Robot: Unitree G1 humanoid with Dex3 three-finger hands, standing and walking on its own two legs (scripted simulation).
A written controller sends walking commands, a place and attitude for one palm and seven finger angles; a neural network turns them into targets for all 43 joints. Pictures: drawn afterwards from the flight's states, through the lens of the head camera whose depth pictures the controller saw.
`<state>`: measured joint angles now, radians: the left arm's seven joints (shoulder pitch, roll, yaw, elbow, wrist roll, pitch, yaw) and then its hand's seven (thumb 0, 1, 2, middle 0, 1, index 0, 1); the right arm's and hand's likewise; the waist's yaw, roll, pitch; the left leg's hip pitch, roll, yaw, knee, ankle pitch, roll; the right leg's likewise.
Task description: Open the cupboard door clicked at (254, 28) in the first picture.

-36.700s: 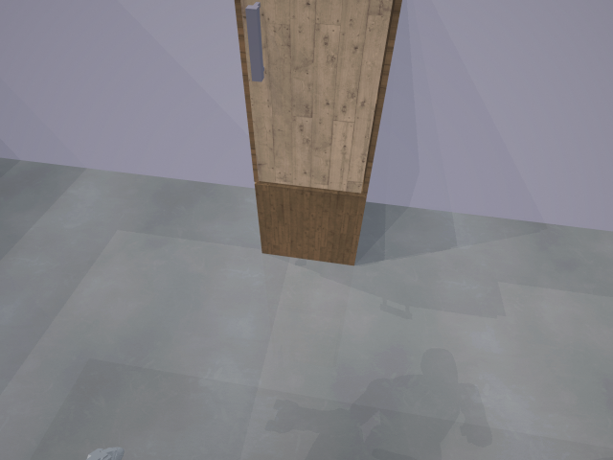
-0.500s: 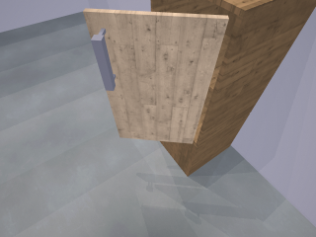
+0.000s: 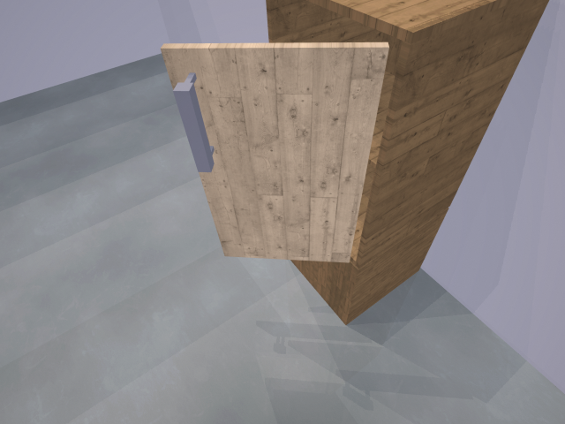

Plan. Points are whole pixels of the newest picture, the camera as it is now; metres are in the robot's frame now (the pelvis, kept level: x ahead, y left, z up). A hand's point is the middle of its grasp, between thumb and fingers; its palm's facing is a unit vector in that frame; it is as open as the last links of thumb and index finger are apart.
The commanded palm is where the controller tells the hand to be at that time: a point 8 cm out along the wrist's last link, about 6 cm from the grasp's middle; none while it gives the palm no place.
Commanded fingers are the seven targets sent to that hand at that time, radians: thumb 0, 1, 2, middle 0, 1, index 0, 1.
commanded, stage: come to a stop and stand still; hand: left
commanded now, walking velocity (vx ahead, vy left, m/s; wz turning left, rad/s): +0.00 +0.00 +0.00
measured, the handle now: (199, 124) +0.57 +0.18 +0.12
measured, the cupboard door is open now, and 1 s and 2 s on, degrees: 50 50 50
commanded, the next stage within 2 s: look again from close up in 0.04 s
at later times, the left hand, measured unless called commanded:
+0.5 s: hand out of the picture +0.04 +0.16 -0.17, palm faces +0.01 -0.97 -0.23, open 7.3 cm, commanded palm none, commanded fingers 0.00 0.90 0.90 -0.20 -0.30 -0.20 -0.30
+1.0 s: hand (173, 334) +0.23 +0.17 +0.02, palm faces +0.16 -0.99 -0.04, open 7.8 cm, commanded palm +0.14 +0.22 -0.03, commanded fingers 0.00 0.57 0.76 -0.22 -0.51 -0.22 -0.51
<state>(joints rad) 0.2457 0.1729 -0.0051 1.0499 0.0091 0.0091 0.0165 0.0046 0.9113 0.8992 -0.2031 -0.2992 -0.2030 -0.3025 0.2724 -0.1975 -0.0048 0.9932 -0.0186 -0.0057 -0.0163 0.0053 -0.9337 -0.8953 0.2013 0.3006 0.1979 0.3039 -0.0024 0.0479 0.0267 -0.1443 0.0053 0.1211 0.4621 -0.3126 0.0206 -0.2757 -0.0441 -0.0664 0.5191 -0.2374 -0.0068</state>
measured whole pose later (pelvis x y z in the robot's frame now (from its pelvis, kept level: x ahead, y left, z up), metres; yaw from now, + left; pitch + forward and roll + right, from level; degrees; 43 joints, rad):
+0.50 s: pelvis +0.02 -0.02 +0.00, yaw +0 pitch +0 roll +1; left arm 0.22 0.16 0.00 1.12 0.01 -0.02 0.02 0.01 0.92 0.90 -0.20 -0.30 -0.20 -0.30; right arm 0.29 -0.16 0.01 1.12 -0.01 -0.02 -0.03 0.01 -0.91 -0.90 0.20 0.30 0.20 0.30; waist -0.01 0.03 0.04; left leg -0.10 0.04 0.10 0.41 -0.31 -0.02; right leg -0.24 -0.01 -0.09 0.49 -0.26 -0.04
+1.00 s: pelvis +0.01 -0.03 -0.02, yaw +1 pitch +6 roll +1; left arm 0.30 0.17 0.16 0.18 -0.22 -0.38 -0.14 0.01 0.79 0.85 -0.21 -0.38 -0.21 -0.38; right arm 0.18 -0.25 -0.05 0.71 0.02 -0.28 -0.05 0.01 -0.91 -0.90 0.20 0.30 0.20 0.30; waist -0.01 0.00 -0.09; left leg -0.36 0.03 0.07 0.65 -0.39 -0.02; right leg -0.48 -0.04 -0.10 0.69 -0.33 -0.04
